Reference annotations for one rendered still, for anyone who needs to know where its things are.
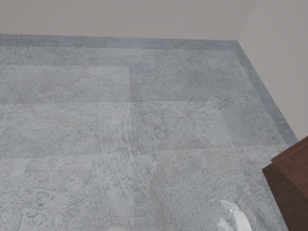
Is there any robot right hand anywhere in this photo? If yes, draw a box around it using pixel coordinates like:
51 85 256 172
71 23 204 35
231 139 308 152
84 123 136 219
217 199 252 231

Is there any cupboard door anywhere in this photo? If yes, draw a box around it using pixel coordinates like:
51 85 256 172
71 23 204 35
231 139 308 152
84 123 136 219
271 136 308 198

